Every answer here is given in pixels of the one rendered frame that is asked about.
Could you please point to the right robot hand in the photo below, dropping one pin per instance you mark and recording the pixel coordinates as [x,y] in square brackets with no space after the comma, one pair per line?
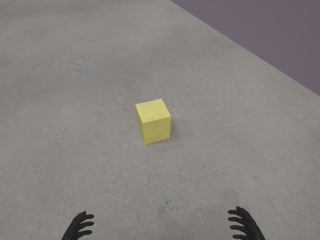
[249,227]

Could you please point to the carton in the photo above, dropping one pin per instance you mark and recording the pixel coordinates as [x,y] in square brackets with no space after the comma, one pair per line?
[153,121]

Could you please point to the left robot hand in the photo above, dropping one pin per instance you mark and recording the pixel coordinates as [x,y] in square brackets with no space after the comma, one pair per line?
[72,232]

